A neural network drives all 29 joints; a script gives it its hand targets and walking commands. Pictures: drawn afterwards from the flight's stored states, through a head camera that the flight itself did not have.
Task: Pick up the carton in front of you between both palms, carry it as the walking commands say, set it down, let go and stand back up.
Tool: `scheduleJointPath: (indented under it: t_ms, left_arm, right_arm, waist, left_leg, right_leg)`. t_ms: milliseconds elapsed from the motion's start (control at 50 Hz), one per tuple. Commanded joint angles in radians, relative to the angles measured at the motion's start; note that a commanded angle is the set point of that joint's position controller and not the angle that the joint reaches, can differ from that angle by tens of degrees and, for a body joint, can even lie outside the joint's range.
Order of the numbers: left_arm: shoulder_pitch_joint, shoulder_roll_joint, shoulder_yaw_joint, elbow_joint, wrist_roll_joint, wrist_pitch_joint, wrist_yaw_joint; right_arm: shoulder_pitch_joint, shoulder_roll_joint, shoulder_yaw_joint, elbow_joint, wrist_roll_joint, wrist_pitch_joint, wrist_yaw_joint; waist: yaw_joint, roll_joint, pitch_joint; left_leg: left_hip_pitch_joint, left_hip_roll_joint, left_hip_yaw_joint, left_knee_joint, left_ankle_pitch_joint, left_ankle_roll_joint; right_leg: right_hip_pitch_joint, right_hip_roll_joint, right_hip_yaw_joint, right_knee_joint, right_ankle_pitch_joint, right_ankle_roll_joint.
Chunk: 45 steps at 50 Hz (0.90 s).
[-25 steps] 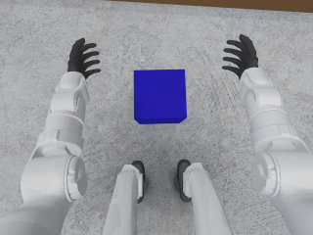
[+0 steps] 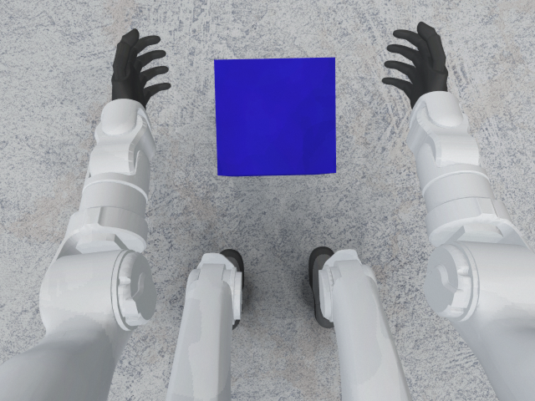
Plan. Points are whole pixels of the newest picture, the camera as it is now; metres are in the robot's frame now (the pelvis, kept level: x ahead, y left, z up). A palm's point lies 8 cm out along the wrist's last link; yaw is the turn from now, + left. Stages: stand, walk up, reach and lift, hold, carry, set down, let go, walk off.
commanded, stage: reach and lift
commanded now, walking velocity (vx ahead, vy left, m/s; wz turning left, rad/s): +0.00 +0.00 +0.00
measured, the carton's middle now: (274, 128) +0.50 +0.00 -0.43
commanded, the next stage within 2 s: none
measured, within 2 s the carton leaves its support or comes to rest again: leaves its support in 1.40 s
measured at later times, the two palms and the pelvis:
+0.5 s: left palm (178, 123) +0.50 +0.18 -0.35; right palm (372, 119) +0.50 -0.19 -0.35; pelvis -0.05 +0.00 -0.17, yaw +0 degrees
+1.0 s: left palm (191, 121) +0.50 +0.16 -0.35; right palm (358, 117) +0.50 -0.16 -0.36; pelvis -0.05 +0.00 -0.18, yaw +0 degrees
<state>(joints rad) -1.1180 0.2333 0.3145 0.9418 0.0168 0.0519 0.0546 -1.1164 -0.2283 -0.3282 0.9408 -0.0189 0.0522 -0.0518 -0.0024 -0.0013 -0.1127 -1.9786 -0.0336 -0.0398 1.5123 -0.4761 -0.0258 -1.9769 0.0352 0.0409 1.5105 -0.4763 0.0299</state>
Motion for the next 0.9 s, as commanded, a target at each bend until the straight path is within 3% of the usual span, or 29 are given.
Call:
scheduleJointPath:
  t_ms: [0,160,300,420,540,660,740,880]
  left_arm:
    - [-0.229,0.147,-0.054,-0.128,-0.060,-0.016,0.024]
    - [-0.417,0.223,-0.153,-0.112,-0.181,0.023,0.054]
    - [-0.546,0.253,-0.170,0.051,-0.199,0.030,0.055]
    - [-0.608,0.270,-0.192,0.141,-0.210,-0.008,0.048]
    - [-0.670,0.289,-0.219,0.096,-0.241,-0.037,0.058]
    - [-0.598,0.252,-0.249,0.094,-0.262,-0.037,0.068]
    - [-0.539,0.222,-0.238,0.142,-0.249,-0.036,0.063]
    - [-0.603,0.209,-0.230,0.123,-0.236,-0.041,0.064]
  right_arm:
    - [-0.223,-0.152,0.054,-0.130,0.064,-0.017,-0.022]
    - [-0.412,-0.222,0.155,-0.116,0.185,0.025,-0.056]
    - [-0.540,-0.250,0.179,0.045,0.208,0.030,-0.064]
    - [-0.599,-0.265,0.198,0.136,0.215,-0.008,-0.056]
    - [-0.669,-0.284,0.233,0.084,0.247,-0.036,-0.064]
    - [-0.595,-0.255,0.261,0.094,0.267,-0.034,-0.070]
    - [-0.535,-0.223,0.245,0.144,0.249,-0.033,-0.067]
    - [-0.604,-0.210,0.246,0.117,0.241,-0.040,-0.068]
  waist:
    - [0.001,0.014,-1.079]
    - [0.000,0.003,-1.064]
    - [0.001,0.002,-0.856]
    - [0.000,0.005,-0.756]
    - [0.006,0.006,-0.806]
    - [0.001,0.005,-0.891]
    - [-0.002,0.006,-0.775]
    - [0.005,0.003,-0.741]
  left_leg:
    - [0.571,-0.032,0.061,0.086,0.540,-0.038]
    - [0.470,-0.017,0.095,0.264,0.275,-0.031]
    - [0.336,0.008,0.087,0.365,0.100,-0.023]
    - [0.283,0.019,0.070,0.456,0.137,-0.019]
    - [0.318,0.012,0.063,0.526,0.259,-0.017]
    - [0.383,-0.003,0.074,0.555,0.345,-0.020]
    - [0.310,-0.006,0.071,0.541,0.299,-0.020]
    - [0.281,-0.006,0.066,0.526,0.247,-0.015]
  right_leg:
    - [0.504,0.037,-0.074,0.087,0.517,0.033]
    - [0.439,0.015,-0.101,0.264,0.267,0.027]
    - [0.335,-0.009,-0.090,0.365,0.101,0.019]
    - [0.291,-0.019,-0.070,0.454,0.142,0.017]
    - [0.316,-0.012,-0.065,0.526,0.259,0.013]
    - [0.377,0.002,-0.078,0.551,0.343,0.014]
    - [0.300,0.005,-0.075,0.538,0.297,0.013]
    - [0.272,0.006,-0.070,0.525,0.241,0.011]
